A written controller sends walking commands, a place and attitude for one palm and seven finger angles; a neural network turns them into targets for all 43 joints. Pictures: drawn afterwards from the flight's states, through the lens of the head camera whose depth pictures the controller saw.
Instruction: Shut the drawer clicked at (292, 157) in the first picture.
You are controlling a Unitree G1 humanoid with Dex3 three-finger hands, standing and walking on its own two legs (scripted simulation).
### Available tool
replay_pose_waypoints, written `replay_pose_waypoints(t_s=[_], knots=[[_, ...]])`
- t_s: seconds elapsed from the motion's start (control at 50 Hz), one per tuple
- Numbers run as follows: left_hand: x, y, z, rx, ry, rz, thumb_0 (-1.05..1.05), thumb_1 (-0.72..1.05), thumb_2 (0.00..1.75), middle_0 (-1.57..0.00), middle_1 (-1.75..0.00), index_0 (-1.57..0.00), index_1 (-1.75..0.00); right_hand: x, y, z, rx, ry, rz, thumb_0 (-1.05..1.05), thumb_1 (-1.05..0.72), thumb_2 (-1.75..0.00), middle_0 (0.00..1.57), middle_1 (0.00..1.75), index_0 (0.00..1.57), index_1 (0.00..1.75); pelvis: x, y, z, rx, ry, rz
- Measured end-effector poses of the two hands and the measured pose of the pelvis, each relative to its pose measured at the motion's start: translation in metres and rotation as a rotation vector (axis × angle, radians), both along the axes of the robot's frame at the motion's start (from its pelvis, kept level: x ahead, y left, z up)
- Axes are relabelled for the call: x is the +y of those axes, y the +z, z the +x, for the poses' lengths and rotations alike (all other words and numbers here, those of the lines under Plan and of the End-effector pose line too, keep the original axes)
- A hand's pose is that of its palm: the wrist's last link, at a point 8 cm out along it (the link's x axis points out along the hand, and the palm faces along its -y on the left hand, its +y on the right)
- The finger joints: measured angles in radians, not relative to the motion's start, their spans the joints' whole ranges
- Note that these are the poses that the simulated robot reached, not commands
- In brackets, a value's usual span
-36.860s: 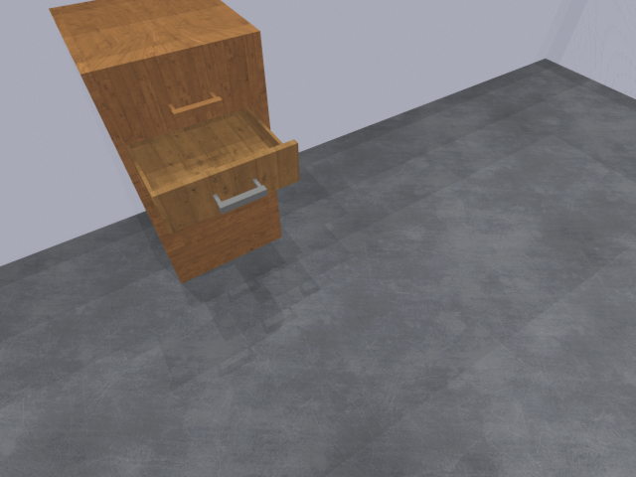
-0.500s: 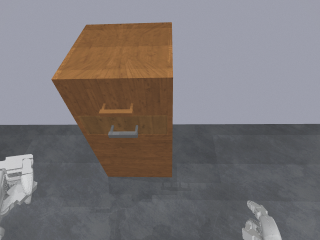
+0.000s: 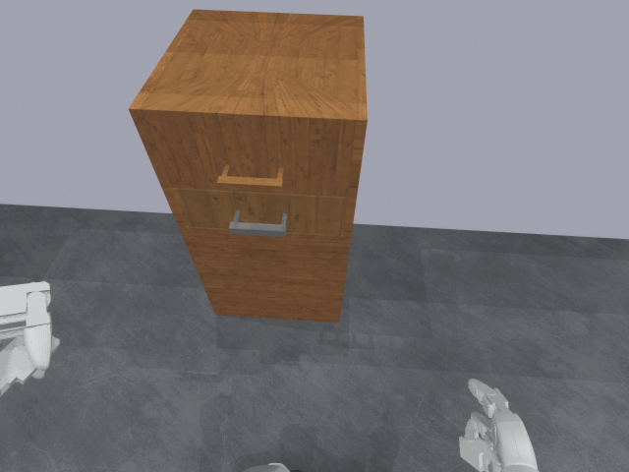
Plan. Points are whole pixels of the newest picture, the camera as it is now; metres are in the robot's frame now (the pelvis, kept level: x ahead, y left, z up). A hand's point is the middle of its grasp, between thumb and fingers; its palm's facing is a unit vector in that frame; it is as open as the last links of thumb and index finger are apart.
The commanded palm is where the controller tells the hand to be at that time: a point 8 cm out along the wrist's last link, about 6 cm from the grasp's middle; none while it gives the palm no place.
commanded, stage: step back with the hand held close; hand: left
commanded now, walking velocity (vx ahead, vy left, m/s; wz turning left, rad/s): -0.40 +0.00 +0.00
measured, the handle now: (259, 222) +0.65 +0.17 -0.20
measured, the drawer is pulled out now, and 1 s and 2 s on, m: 0.00 0.00 0.00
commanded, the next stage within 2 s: stop stepping back and stand still in 0.72 s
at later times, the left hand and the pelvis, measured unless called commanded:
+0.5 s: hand (1, 361) +0.17 +0.26 +0.18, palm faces +0.29 -0.85 -0.45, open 3.2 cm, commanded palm +0.11 +0.30 +0.19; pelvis -0.03 +0.02 +0.01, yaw -2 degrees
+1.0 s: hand out of the picture +0.07 +0.24 +0.17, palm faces +0.30 -0.87 -0.40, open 3.2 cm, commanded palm +0.00 +0.28 +0.19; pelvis -0.15 +0.01 -0.01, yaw -5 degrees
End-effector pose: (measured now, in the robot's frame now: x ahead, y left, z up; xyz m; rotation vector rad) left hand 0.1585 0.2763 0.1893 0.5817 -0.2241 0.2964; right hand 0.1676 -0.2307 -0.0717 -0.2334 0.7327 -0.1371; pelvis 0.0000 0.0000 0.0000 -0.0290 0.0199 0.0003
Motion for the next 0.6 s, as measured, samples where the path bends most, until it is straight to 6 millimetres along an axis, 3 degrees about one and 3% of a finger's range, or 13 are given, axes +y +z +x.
replay_pose_waypoints(t_s=[0.18, 0.3, 0.46, 0.6], knots=[[-0.004, -0.002, -0.008, -0.052, -0.046, -0.020, 0.01, 0.89, 0.90, -1.40, -1.60, -1.40, -1.59, -0.007, -0.006, -0.021, 0.040, -0.015, -0.024, 0.01, -0.90, -0.90, 0.20, 0.30, 0.21, 0.30, 0.002, -0.005, -0.013, 0.003, 0.004, -0.017], [0.008, -0.004, -0.008, -0.100, -0.086, -0.027, 0.01, 0.89, 0.90, -1.40, -1.60, -1.41, -1.59, -0.008, -0.003, -0.038, 0.078, -0.064, -0.070, 0.01, -0.90, -0.90, 0.20, 0.30, 0.21, 0.30, 0.013, -0.007, -0.018, 0.003, 0.014, -0.037], [0.028, 0.007, -0.016, -0.087, -0.090, -0.010, 0.01, 0.89, 0.90, -1.40, -1.60, -1.41, -1.59, 0.014, 0.017, -0.046, 0.058, -0.028, -0.087, 0.01, -0.90, -0.90, 0.20, 0.30, 0.21, 0.30, 0.021, 0.008, -0.028, 0.060, -0.011, -0.063], [0.013, 0.007, -0.027, -0.095, -0.173, -0.080, 0.01, 0.89, 0.90, -1.40, -1.60, -1.40, -1.59, 0.029, 0.028, -0.051, 0.023, 0.032, -0.075, 0.01, -0.90, -0.90, 0.20, 0.30, 0.21, 0.30, 0.019, 0.015, -0.051, 0.113, -0.046, -0.072]])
